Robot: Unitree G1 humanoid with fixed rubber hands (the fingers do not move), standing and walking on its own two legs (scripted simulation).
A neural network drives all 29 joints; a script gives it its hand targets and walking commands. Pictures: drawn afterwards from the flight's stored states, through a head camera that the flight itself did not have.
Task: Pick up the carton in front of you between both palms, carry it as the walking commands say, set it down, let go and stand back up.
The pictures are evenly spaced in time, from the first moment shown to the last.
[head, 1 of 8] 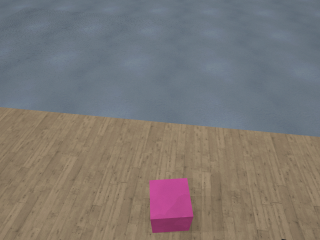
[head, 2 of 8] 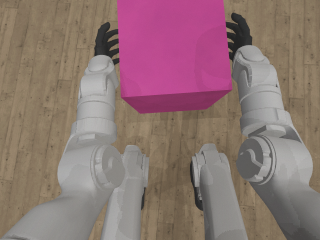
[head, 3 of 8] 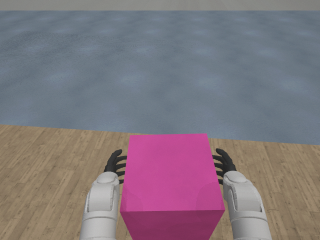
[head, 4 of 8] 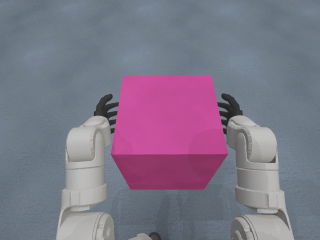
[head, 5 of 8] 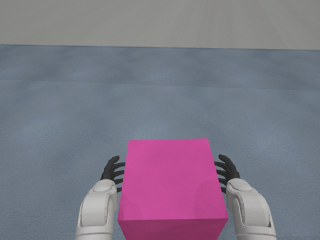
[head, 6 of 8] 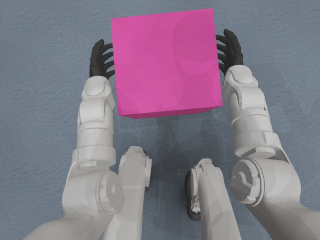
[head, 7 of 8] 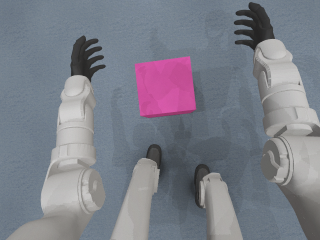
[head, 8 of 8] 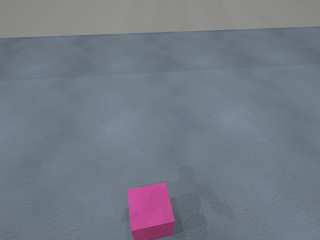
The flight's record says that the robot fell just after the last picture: no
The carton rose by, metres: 0.69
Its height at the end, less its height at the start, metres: -0.06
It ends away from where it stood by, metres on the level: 3.18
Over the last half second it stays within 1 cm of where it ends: yes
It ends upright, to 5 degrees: yes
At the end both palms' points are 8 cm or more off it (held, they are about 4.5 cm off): yes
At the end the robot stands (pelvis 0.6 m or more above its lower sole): yes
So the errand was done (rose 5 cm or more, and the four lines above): yes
